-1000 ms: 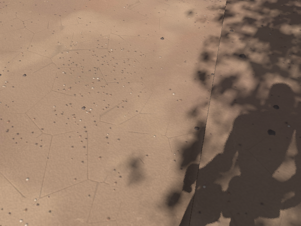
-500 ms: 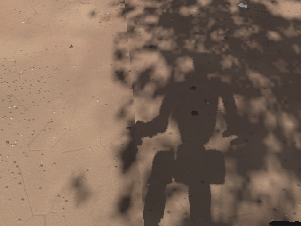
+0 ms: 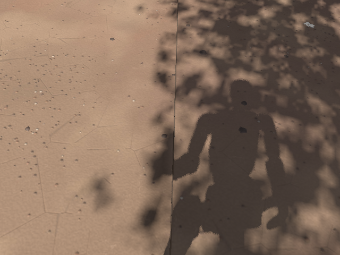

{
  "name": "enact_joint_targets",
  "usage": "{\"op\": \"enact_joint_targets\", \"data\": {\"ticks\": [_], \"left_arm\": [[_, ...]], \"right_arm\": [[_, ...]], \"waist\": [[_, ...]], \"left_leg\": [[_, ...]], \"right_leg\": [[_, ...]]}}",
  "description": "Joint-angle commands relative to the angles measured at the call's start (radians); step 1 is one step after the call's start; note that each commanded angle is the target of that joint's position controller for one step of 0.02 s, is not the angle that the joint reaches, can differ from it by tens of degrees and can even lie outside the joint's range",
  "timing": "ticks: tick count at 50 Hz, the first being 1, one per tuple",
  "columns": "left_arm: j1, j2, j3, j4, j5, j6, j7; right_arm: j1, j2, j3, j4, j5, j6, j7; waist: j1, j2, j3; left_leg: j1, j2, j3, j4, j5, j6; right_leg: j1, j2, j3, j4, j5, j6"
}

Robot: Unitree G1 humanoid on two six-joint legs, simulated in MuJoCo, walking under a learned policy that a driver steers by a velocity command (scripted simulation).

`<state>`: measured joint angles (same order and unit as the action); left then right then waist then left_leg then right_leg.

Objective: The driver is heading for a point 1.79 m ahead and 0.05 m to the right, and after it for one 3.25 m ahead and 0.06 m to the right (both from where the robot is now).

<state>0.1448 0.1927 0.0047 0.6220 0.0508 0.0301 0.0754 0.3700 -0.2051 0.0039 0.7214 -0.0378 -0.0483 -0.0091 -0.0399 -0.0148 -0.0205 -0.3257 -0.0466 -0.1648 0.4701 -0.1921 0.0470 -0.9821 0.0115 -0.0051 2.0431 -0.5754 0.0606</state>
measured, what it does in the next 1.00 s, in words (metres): steps on the spot: right foot 0.13 m higher, then left foot 0.13 m lower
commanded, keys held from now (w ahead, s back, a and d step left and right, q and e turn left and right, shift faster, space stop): q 0.14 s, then no key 0.86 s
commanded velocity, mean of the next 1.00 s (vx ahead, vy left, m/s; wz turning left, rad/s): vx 0.00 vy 0.00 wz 0.19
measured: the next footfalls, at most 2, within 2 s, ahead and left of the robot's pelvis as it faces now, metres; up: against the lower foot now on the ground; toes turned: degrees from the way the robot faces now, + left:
right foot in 0.16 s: +0.03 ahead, -0.16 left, +0.13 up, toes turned +6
left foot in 0.60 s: -0.01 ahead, +0.09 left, +0.00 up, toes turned +13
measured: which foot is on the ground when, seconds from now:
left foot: down 0.00-0.16, up 0.18-0.58, down 0.60-1.00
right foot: up 0.00-0.14, down 0.16-1.00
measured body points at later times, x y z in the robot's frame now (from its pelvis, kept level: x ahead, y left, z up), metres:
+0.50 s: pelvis +0.00 -0.06 +0.08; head +0.01 -0.06 +0.53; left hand +0.13 +0.17 -0.02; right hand +0.22 -0.27 -0.01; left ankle -0.05 +0.08 -0.61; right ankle -0.01 -0.16 -0.61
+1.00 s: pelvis -0.02 -0.06 +0.00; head -0.02 -0.07 +0.45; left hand +0.08 +0.18 -0.11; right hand +0.00 -0.29 -0.15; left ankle -0.05 +0.08 -0.74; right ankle -0.01 -0.16 -0.61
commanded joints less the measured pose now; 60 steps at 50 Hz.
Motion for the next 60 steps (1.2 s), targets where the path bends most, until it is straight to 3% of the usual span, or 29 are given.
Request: {"op": "enact_joint_targets", "data": {"ticks": [1,4,7,8,9,10,11,12,14,15,16,18,21,23,25,28,29,30,31,32,33,36,37,38,39,43,47,51,60], "left_arm": [[-0.066,0.073,-0.022,-0.08,0.017,-0.019,-0.061],[-0.063,0.044,-0.031,-0.096,-0.005,-0.001,-0.085],[0.026,0.111,0.0,-0.074,-0.046,-0.025,-0.113],[0.102,0.146,0.022,-0.046,-0.04,-0.041,-0.109],[0.157,0.237,0.044,-0.062,0.004,-0.068,-0.079],[0.302,0.24,0.032,-0.06,0.072,-0.084,-0.071],[0.254,0.23,0.026,-0.064,0.068,-0.1,-0.093],[0.144,0.185,0.012,-0.053,0.058,-0.111,-0.128],[-0.079,0.115,0.003,-0.033,-0.032,-0.117,-0.149],[-0.161,0.11,0.006,-0.05,-0.051,-0.117,-0.155],[-0.218,0.091,-0.001,-0.066,-0.052,-0.124,-0.155],[-0.193,0.074,-0.013,-0.061,-0.04,-0.137,-0.134],[-0.003,0.065,-0.025,0.019,-0.045,-0.138,-0.101],[0.009,0.049,-0.041,0.052,-0.077,-0.14,-0.112],[-0.017,0.077,-0.044,0.084,-0.072,-0.145,-0.141],[-0.022,0.14,-0.039,0.142,-0.06,-0.124,-0.172],[-0.011,0.123,-0.053,0.16,-0.057,-0.116,-0.179],[0.015,0.056,-0.089,0.169,-0.061,-0.11,-0.203],[0.098,-0.002,-0.103,0.168,-0.06,-0.104,-0.215],[0.185,0.016,-0.089,0.179,-0.049,-0.104,-0.198],[0.148,0.056,-0.081,0.168,-0.045,-0.101,-0.179],[-0.073,0.137,-0.041,0.117,-0.012,-0.109,-0.154],[-0.073,0.088,-0.026,0.106,-0.042,-0.056,-0.076],[-0.035,0.039,-0.044,0.088,-0.063,-0.036,-0.053],[-0.02,0.027,-0.046,0.09,-0.067,-0.026,-0.045],[0.031,0.006,-0.046,0.103,-0.049,-0.013,-0.031],[0.018,0.021,-0.035,0.09,-0.041,0.001,-0.015],[0.007,0.033,-0.031,0.068,-0.035,0.004,0.004],[0.018,0.018,-0.027,0.055,-0.033,0.001,0.006]], "right_arm": [[0.053,-0.218,-0.057,-0.044,-0.009,-0.116,0.012],[-0.103,-0.237,-0.068,-0.087,0.008,-0.119,0.0],[-0.178,-0.23,-0.069,-0.104,-0.01,-0.091,0.016],[-0.196,-0.182,-0.058,-0.112,-0.03,-0.077,0.019],[-0.157,-0.061,-0.03,-0.173,-0.048,-0.065,0.027],[-0.219,-0.068,-0.031,-0.17,-0.035,-0.056,0.021],[-0.226,-0.035,-0.022,-0.175,0.012,-0.064,0.0],[-0.25,-0.071,-0.035,-0.158,0.024,-0.06,-0.028],[-0.179,-0.166,-0.051,-0.129,-0.021,-0.049,-0.052],[-0.098,-0.186,-0.053,-0.098,-0.043,-0.042,-0.033],[-0.05,-0.175,-0.055,-0.077,-0.043,-0.031,-0.012],[-0.064,-0.154,-0.05,-0.07,-0.038,-0.022,0.011],[-0.164,-0.114,-0.043,-0.091,-0.018,-0.032,0.019],[-0.159,-0.082,-0.038,-0.057,-0.025,-0.025,0.046],[-0.184,-0.049,-0.029,-0.035,-0.011,-0.011,0.088],[-0.142,-0.112,-0.055,-0.028,0.044,-0.013,0.086],[-0.1,-0.11,-0.055,-0.029,0.038,-0.024,0.073],[-0.026,-0.097,-0.046,-0.029,0.028,-0.041,0.069],[-0.044,-0.144,-0.049,-0.05,0.031,-0.057,0.076],[-0.114,-0.181,-0.054,-0.073,0.029,-0.064,0.089],[-0.14,-0.183,-0.057,-0.09,0.035,-0.066,0.098],[-0.144,-0.151,-0.056,-0.076,0.06,-0.058,0.106],[0.137,-0.147,-0.068,0.116,0.065,0.001,0.04],[0.178,-0.156,-0.059,0.141,0.05,0.025,0.01],[0.15,-0.151,-0.059,0.141,0.044,0.035,-0.003],[0.086,-0.116,-0.047,0.161,0.022,0.065,-0.006],[0.089,-0.085,-0.038,0.18,0.009,0.087,0.003],[0.098,-0.058,-0.032,0.195,0.004,0.099,0.009],[0.112,-0.045,-0.031,0.227,0.003,0.106,0.022]], "waist": [[-0.008,0.127,-0.067],[0.043,0.164,-0.105],[0.074,0.221,-0.16],[0.098,0.174,-0.219],[0.093,-0.154,-0.285],[0.196,-0.219,-0.13],[0.178,-0.102,-0.036],[0.119,-0.154,-0.025],[-0.015,-0.073,-0.099],[-0.063,-0.047,-0.155],[-0.084,-0.037,-0.161],[-0.039,0.001,-0.155],[0.069,0.0,-0.109],[0.06,-0.001,-0.068],[0.067,-0.047,-0.02],[0.013,-0.035,-0.022],[-0.005,-0.064,-0.061],[-0.035,-0.065,-0.118],[0.03,0.016,-0.181],[0.106,0.05,-0.21],[0.086,0.036,-0.196],[0.038,0.033,0.004],[-0.024,0.051,-0.07],[0.014,0.112,-0.089],[0.028,0.123,-0.1],[0.061,0.134,-0.038],[0.052,0.049,0.015],[0.046,-0.007,0.035],[0.055,-0.004,0.068]], "left_leg": [[0.123,0.223,-0.319,-0.205,-0.125,0.179],[-0.031,0.273,-0.344,-0.299,-0.021,0.199],[0.088,0.328,-0.375,-0.297,0.306,0.272],[0.059,0.283,-0.323,-0.183,0.399,0.264],[-0.267,0.028,-0.111,0.113,0.15,0.095],[-0.636,-0.147,-0.215,0.364,-0.371,-0.103],[-0.722,-0.135,-0.327,0.606,-0.321,-0.139],[-0.717,-0.126,-0.303,0.74,-0.264,-0.158],[-0.555,-0.067,-0.111,0.877,-0.214,-0.162],[-0.395,-0.027,-0.027,0.964,-0.186,-0.169],[-0.314,-0.024,0.024,1.046,-0.12,-0.172],[-0.295,-0.01,0.052,1.075,-0.024,-0.162],[-0.385,0.056,0.017,0.835,0.018,-0.152],[-0.284,0.136,0.085,0.457,0.066,-0.173],[-0.081,0.126,0.184,0.146,0.027,-0.212],[0.148,0.1,0.204,-0.25,0.355,-0.189],[0.234,0.108,0.19,-0.267,0.447,-0.164],[0.318,0.158,0.152,-0.213,0.623,-0.11],[0.389,0.205,0.134,-0.119,0.896,-0.028],[0.411,0.194,0.127,-0.04,0.894,0.03],[0.379,0.181,0.126,-0.054,0.722,0.02],[0.214,0.124,0.125,-0.14,0.198,-0.066],[0.276,0.297,0.086,-0.109,0.822,0.063],[0.323,0.337,0.087,-0.067,1.01,0.104],[0.354,0.339,0.103,-0.037,1.084,0.11],[0.177,0.281,0.145,-0.088,0.711,0.071],[0.096,0.197,0.207,-0.109,0.388,0.017],[0.104,0.159,0.23,-0.118,0.252,0.001],[0.145,0.166,0.235,-0.162,0.186,-0.01]], "right_leg": [[-0.086,-0.017,-0.044,-0.24,-0.132,-0.026],[0.247,0.002,-0.044,-0.598,-0.244,-0.082],[0.408,0.073,-0.072,-0.966,-0.121,-0.153],[0.559,0.066,0.013,-1.091,-0.008,-0.211],[0.8,-0.171,0.52,-1.293,0.49,-0.518],[0.811,-0.416,1.122,-1.57,0.628,-0.7],[0.795,-0.439,1.069,-1.595,0.656,-0.63],[0.716,-0.356,0.851,-1.511,0.575,-0.514],[0.541,-0.239,0.442,-1.341,0.698,-0.37],[0.409,-0.193,0.334,-1.356,0.632,-0.315],[0.321,-0.158,0.269,-1.369,0.602,-0.289],[0.361,-0.162,0.207,-1.382,0.654,-0.307],[0.608,-0.199,0.199,-1.322,0.668,-0.303],[0.599,-0.154,0.142,-1.272,0.481,-0.224],[0.466,-0.104,0.121,-1.241,0.193,-0.168],[0.395,-0.167,0.246,-1.16,0.241,-0.213],[0.374,-0.183,0.273,-1.098,0.298,-0.208],[0.355,-0.181,0.27,-1.01,0.294,-0.147],[0.341,-0.131,0.159,-0.904,0.225,-0.058],[0.335,-0.101,0.05,-0.851,0.172,-0.036],[0.328,-0.086,-0.002,-0.848,0.065,-0.027],[0.256,-0.089,-0.055,-0.903,-0.065,-0.044],[0.267,-0.061,-0.03,-0.728,-0.031,-0.125],[0.275,-0.077,-0.024,-0.667,-0.069,-0.124],[0.26,-0.076,-0.016,-0.672,-0.098,-0.129],[0.357,-0.065,0.01,-0.781,-0.068,-0.155],[0.373,-0.065,0.065,-0.907,-0.031,-0.192],[0.335,-0.091,0.168,-1.035,-0.101,-0.227],[0.278,-0.076,0.222,-1.118,-0.225,-0.252]]}}
Keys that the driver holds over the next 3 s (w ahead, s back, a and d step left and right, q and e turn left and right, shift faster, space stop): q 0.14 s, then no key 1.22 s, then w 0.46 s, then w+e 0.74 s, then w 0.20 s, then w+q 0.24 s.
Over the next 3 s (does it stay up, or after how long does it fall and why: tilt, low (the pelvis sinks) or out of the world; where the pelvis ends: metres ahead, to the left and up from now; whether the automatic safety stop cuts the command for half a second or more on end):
stays up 0.70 0.02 0.01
